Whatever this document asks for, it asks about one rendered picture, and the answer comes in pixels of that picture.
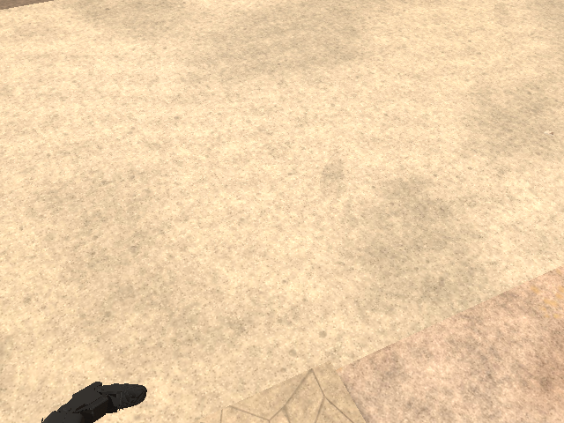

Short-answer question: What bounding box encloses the left robot hand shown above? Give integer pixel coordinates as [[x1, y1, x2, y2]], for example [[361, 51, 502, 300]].
[[41, 382, 147, 423]]

